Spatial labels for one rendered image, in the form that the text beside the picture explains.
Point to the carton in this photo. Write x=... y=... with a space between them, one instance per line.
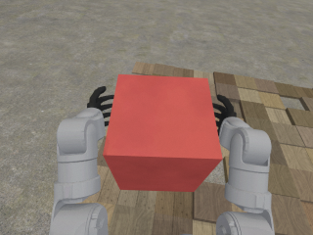
x=162 y=133

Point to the left robot forearm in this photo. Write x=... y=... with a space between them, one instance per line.
x=77 y=153

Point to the right robot hand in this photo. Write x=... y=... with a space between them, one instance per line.
x=226 y=112

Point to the left robot hand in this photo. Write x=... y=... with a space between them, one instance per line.
x=95 y=102

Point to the robot left upper arm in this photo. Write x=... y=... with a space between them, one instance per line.
x=80 y=219

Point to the robot right upper arm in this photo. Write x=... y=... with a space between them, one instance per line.
x=242 y=223

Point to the right robot forearm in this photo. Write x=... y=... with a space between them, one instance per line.
x=249 y=164

